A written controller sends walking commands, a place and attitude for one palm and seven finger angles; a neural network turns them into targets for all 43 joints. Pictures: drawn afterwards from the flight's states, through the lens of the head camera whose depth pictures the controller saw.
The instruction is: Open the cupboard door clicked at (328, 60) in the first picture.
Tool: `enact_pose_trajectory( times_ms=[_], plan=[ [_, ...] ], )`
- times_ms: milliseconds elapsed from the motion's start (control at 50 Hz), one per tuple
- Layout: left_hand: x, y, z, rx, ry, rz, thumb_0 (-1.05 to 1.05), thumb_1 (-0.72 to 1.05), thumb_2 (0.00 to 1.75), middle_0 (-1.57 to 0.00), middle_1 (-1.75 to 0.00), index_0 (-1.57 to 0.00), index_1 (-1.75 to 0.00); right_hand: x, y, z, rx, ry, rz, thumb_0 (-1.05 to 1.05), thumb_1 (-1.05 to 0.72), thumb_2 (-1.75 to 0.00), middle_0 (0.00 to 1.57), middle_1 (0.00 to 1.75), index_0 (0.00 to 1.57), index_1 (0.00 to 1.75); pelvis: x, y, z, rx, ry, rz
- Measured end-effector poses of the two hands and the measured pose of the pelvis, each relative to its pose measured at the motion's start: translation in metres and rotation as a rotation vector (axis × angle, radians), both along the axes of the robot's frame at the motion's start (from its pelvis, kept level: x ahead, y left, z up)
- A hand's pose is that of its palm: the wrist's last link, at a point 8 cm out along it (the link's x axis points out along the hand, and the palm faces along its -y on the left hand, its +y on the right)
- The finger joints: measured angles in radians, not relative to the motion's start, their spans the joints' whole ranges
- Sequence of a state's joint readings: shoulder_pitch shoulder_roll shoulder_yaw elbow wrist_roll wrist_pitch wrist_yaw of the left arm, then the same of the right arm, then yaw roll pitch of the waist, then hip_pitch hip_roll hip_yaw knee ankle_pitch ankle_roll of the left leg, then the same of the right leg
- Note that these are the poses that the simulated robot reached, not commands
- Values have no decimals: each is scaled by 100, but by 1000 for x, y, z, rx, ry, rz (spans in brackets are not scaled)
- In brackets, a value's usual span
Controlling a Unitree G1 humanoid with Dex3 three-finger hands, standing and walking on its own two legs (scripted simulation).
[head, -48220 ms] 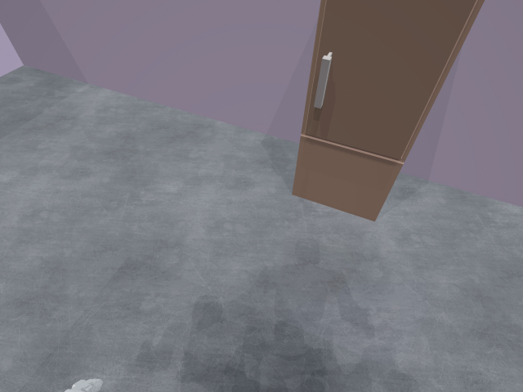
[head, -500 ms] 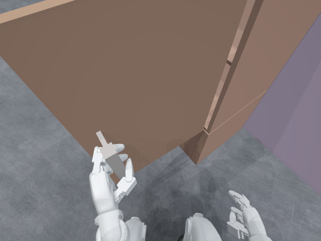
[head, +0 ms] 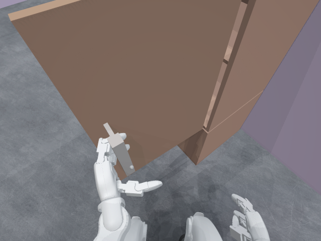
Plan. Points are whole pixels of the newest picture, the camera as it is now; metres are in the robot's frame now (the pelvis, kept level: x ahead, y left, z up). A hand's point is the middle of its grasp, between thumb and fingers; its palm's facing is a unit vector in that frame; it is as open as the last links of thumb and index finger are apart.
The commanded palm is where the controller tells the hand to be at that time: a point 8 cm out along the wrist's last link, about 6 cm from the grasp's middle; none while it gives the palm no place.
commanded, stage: open thumb and fingers to let go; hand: left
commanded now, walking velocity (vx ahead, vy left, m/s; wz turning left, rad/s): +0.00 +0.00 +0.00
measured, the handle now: (119, 150) +0.33 +0.12 +0.02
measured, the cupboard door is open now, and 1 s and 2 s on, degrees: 86 87 87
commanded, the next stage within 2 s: slide the hand sideways off the handle in 0.24 s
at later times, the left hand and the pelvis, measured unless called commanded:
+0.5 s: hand (124, 177) +0.26 +0.10 +0.03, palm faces -0.06 -0.99 -0.09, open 15.9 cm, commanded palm +0.24 +0.13 +0.03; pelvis -0.01 +0.03 -0.01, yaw +0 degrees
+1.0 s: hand (114, 192) +0.23 +0.12 +0.03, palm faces -0.13 -0.99 +0.01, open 16.2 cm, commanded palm +0.20 +0.18 +0.03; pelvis +0.01 +0.04 -0.02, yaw -1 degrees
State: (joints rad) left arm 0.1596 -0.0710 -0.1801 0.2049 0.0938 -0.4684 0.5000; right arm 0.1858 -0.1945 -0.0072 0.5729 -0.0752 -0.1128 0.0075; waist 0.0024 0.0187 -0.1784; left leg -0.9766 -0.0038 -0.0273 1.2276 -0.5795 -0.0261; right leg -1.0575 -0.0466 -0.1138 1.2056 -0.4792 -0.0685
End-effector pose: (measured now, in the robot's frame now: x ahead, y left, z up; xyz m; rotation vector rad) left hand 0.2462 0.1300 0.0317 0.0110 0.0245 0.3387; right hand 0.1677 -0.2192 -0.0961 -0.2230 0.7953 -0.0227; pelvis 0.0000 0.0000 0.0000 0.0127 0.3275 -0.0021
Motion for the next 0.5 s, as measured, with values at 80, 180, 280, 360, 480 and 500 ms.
enact_pose_trajectory(
  times_ms=[80,180,280,360,480,500],
  plan=[
    [2,1,-1,-7,1,-3,0,-44,32,-27,-101,-26,-102,2,9,1,4,-6,13,1,-91,-90,20,30,20,30,-1,5,0,-5,0,-1],
    [1,-2,-1,-9,-2,-19,-1,-48,31,-24,-81,-25,-82,3,18,2,6,-4,25,1,-91,-90,21,30,20,30,-2,12,0,-10,2,-2],
    [0,0,-1,-2,-3,-31,-1,-49,30,-31,-70,-31,-73,3,26,1,8,3,32,1,-91,-90,21,30,20,30,-2,17,-1,-16,2,-2],
    [0,2,-2,2,-5,-33,-1,-50,30,-35,-64,-35,-67,3,30,0,5,9,38,1,-91,-90,21,30,20,30,-3,21,-1,-20,3,0],
    [-2,22,-2,84,-18,-344,-1,-50,30,-29,-49,-21,-52,1,31,-2,-5,7,41,1,-91,-90,21,30,20,30,-5,26,-6,-26,-3,14],
    [-1,25,-2,78,-14,-404,-1,-50,30,-27,-46,-18,-49,0,31,-2,-3,3,35,1,-91,-90,21,30,20,30,-6,27,-6,-28,-6,16]
  ],
)
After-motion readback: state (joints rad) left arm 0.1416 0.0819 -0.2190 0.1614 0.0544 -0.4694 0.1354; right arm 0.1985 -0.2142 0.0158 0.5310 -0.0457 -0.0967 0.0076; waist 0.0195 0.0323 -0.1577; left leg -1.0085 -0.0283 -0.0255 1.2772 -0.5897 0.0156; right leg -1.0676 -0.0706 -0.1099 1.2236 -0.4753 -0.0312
